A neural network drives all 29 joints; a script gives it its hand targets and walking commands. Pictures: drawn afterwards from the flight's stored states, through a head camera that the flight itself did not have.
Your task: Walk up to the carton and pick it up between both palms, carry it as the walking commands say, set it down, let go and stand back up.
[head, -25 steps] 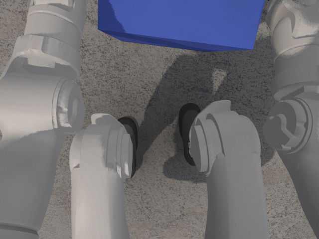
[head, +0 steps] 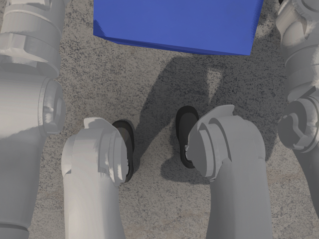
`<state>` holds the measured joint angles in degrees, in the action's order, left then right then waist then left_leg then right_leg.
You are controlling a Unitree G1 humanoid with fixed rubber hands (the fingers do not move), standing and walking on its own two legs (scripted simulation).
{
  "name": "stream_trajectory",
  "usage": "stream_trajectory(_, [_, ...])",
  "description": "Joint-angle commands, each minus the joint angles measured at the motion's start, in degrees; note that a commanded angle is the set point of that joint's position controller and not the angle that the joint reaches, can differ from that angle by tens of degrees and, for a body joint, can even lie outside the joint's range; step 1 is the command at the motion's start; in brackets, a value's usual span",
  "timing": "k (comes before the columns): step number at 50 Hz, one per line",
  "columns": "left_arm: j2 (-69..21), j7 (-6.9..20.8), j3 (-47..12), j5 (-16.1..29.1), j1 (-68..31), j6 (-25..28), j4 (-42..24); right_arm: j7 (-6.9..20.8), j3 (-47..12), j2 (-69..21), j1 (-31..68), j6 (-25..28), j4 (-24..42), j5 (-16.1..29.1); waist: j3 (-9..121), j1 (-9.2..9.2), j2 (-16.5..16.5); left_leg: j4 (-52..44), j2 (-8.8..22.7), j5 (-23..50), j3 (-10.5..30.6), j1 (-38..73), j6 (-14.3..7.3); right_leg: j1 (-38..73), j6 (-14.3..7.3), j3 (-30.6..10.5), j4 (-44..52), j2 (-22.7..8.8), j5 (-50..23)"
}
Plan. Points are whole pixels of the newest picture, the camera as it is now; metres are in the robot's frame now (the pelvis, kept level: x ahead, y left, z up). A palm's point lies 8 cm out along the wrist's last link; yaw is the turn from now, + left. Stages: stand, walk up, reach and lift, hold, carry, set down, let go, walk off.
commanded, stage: set down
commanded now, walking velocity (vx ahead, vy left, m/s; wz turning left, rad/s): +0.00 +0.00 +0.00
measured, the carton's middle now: out of the picture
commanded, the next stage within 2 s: let go in 1.40 s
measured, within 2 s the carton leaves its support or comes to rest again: neither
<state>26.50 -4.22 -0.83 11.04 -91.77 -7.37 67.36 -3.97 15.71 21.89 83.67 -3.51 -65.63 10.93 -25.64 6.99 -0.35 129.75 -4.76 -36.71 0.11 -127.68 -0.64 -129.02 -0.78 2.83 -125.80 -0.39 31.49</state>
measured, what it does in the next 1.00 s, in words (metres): rises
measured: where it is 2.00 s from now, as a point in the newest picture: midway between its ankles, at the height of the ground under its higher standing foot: (156, 154)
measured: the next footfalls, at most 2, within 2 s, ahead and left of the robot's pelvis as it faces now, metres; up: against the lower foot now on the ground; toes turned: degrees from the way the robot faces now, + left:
none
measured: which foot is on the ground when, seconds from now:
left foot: down 0.00-1.00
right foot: down 0.00-1.00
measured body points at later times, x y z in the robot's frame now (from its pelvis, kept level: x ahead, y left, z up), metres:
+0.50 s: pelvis +0.00 +0.00 +0.06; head +0.36 -0.02 +0.34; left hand +0.62 +0.14 -0.06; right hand +0.54 -0.28 -0.05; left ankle +0.09 +0.10 -0.33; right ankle +0.12 -0.11 -0.33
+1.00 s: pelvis +0.02 -0.01 +0.19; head +0.35 -0.02 +0.49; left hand +0.62 +0.15 +0.10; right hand +0.54 -0.29 +0.10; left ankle +0.09 +0.11 -0.33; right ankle +0.12 -0.11 -0.33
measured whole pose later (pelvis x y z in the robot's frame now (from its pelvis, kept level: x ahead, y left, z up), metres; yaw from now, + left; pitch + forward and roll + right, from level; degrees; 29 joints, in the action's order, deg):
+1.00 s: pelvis +0.02 -0.01 +0.19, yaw +1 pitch +48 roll +0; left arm 26.6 0.9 9.9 3.5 -80.3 -16.8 56.1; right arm 0.0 20.7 19.4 69.7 -15.8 -45.4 6.4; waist -0.1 7.6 -2.8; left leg 88.4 -4.4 -27.5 2.1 -108.4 0.3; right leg -110.2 -0.9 0.9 -85.8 1.4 23.2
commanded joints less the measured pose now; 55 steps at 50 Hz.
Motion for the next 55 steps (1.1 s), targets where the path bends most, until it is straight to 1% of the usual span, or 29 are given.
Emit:
stream_trajectory(1, [6.44,-0.17,0.53,0.6,-17.22,0.88,-6.63,-0.03,0.14,10.31,12.92,0.8,6.98,0.85,70.07,4.54,-7.17,-9.89,2.2,17.94,1.4,26.55,1.11,37.04,0.89,-1.99,7.27,0.38,-25.3])
stream_trajectory(4, [7.02,-0.29,0.3,1.05,-17.46,0.45,-8.21,-0.11,-0.07,10.81,12.5,0.21,9.02,1.37,73.99,4.4,-7.25,-10.05,2.06,18.22,1.09,28.48,0.89,38.89,0.9,-1.86,7.66,0.4,-25.9])
stream_trajectory(7, [7.57,-0.56,0.26,1.24,-17.56,-0.37,-11.52,-0.37,0.25,11.11,12.06,-0.89,12.78,1.43,81.33,4.24,-7.48,-10.71,1.58,18.96,0.41,31.98,0.64,42.26,0.9,-1.49,8.52,0.67,-27.04])
stream_trajectory(10, [7.98,-0.84,0.88,0.99,-16.74,-1.75,-13.87,-0.67,0.76,11.15,10.98,-2.52,15.63,0.96,85.82,4.03,-7.09,-12.09,0.99,17.91,-0.42,33.71,0.3,44.4,0.94,-1.02,9.92,0.91,-26.38])
stream_trajectory(14, [7.76,-0.65,2.56,0.16,-13.83,-3.64,-14.33,-0.73,1.77,10.36,8.88,-4.59,18.07,-0.51,85.01,3.98,-5.44,-14.95,0.42,15.39,-0.92,32.47,-0.09,44.09,1.1,-0.58,12.75,1.35,-24.19])
stream_trajectory(17, [7.58,-0.14,4.29,-1.09,-11.58,-4.51,-13.91,-0.34,2.43,9.16,7.0,-5.74,18.87,-1.55,83.29,3.73,-4.96,-17.68,0.11,14.89,-1.06,31.02,-0.07,43.54,1.16,-0.57,15.19,1.74,-23.88])
stream_trajectory(22, [6.87,1.0,6.55,-3.15,-9.54,-5.09,-13.56,0.96,3.61,7.55,5.18,-6.77,19.72,-3.02,81.51,3.55,-5.51,-22.41,-0.24,15.79,-0.85,30.83,0.2,42.18,1.11,-0.49,19.27,2.28,-24.4])
stream_trajectory(28, [7.02,2.01,8.37,-4.82,-9.78,-5.92,-14.59,2.19,4.77,7.41,4.83,-7.85,21.66,-4.03,84.88,3.62,-6.25,-27.68,-0.7,17.15,-0.76,34.39,0.57,43.88,1.26,0.05,24.43,2.59,-25.32])
stream_trajectory(35, [7.52,2.81,9.86,-6.08,-9.29,-7.7,-16.82,2.96,5.71,7.88,3.08,-9.84,24.48,-4.49,90.16,3.92,-7.0,-34.48,-1.23,18.57,-0.89,39.72,0.99,49.37,1.52,0.42,31.42,2.86,-27.3])
stream_trajectory(41, [7.73,3.87,10.87,-6.9,-8.11,-8.64,-18.05,3.57,5.84,7.89,1.81,-11.08,26.43,-4.46,91.61,3.92,-7.03,-41.16,-1.27,19.46,-0.66,42.69,1.14,55.53,1.61,0.07,37.98,2.9,-29.43])
stream_trajectory(49, [7.65,5.39,11.68,-7.75,-5.19,-8.2,-17.77,4.1,5.92,6.47,-1.16,-11.22,26.97,-4.57,91.38,3.79,-6.6,-50.65,-1.09,21.47,-0.16,46.25,1.19,64.48,1.83,-0.79,47.03,2.77,-33.11])
stream_trajectory(55, [6.92,6.26,12.38,-8.84,-2.9,-7.36,-17.6,4.48,6.5,5.05,-3.36,-10.55,27.23,-5.42,90.41,3.54,-6.38,-58.53,-0.78,24.16,0.19,51.08,1.33,70.92,1.95,-1.3,54.6,2.65,-35.97])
